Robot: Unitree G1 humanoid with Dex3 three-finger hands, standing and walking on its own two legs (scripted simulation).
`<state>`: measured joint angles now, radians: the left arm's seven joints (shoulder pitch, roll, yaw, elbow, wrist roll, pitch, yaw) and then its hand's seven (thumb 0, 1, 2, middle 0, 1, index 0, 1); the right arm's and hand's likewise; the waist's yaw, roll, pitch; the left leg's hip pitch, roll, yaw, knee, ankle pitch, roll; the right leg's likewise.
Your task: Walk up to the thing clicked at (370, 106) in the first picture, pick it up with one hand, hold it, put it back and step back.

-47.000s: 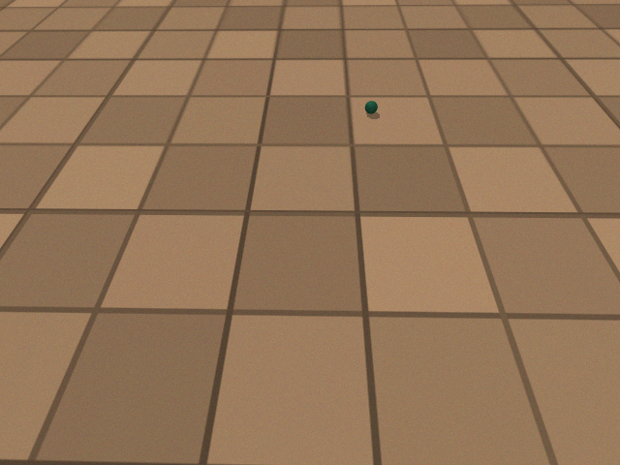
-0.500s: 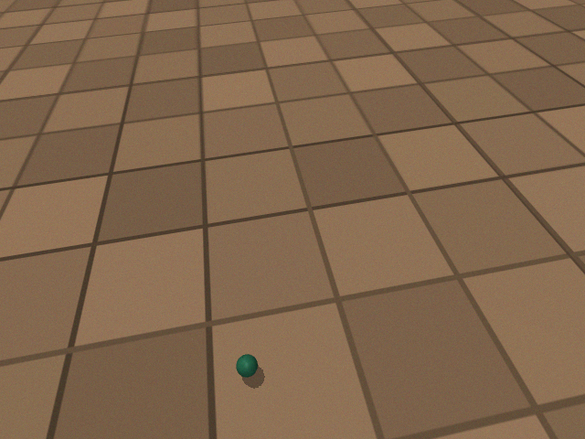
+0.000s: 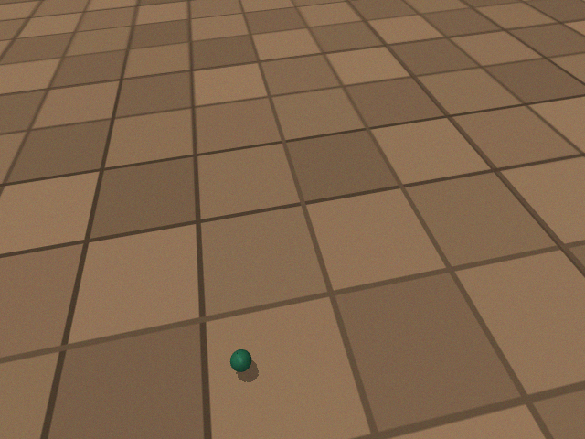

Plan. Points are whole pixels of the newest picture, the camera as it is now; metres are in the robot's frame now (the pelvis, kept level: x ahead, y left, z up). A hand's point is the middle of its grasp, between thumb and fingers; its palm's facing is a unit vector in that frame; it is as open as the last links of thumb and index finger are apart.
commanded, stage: stand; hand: left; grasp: from above
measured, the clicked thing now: (241, 360) +0.49 +0.22 -0.74
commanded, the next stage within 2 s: step back in 1.28 s
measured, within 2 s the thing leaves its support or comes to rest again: neither
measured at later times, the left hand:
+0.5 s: hand out of the picture +0.08 +0.24 -0.15, palm faces +0.02 -0.94 -0.34, open 7.4 cm
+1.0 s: hand out of the picture +0.08 +0.24 -0.15, palm faces +0.00 -0.94 -0.34, open 7.4 cm
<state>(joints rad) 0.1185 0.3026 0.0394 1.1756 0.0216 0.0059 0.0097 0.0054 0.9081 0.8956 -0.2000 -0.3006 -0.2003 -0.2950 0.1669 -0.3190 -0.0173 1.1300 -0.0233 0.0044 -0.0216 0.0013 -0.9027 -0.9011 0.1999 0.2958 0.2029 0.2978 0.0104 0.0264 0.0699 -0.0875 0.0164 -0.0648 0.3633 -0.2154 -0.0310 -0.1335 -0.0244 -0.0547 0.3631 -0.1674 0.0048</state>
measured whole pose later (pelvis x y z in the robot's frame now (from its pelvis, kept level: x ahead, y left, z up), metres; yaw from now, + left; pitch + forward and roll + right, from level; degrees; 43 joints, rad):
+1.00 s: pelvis +0.01 -0.01 +0.00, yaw -1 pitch -3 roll +0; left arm 0.10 0.32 0.03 1.16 0.01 0.00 0.00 0.01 0.91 0.90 -0.20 -0.30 -0.20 -0.29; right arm 0.14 -0.34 0.00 1.14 -0.02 0.00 -0.01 0.00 -0.90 -0.90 0.20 0.30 0.20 0.30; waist 0.00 0.02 0.05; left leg -0.07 0.03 -0.05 0.32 -0.21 -0.04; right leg -0.14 -0.01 -0.04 0.34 -0.16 0.00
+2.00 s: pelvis -0.13 +0.04 -0.03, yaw -6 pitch -2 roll -1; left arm 0.14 0.35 0.07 0.89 0.02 0.04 0.01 0.01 0.91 0.90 -0.20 -0.30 -0.20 -0.29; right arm 0.10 -0.38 -0.04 0.85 -0.01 0.05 -0.02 0.00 -0.90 -0.90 0.20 0.30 0.21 0.30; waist -0.02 0.05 0.20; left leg -0.39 0.04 0.03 0.73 -0.30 0.02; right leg -0.24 0.06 0.04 0.65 -0.36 -0.02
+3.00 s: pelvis -0.43 +0.04 -0.02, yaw -3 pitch -2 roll +1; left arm 0.16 0.36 0.07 0.78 0.04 0.04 0.02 0.01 0.90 0.90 -0.20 -0.30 -0.20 -0.30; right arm 0.22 -0.41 -0.05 0.87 -0.01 0.05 -0.03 0.00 -0.90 -0.90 0.20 0.30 0.20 0.30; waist 0.00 0.02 0.16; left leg -0.34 -0.06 -0.06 0.87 -0.50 -0.02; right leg -0.35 -0.04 -0.02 0.66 -0.28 -0.01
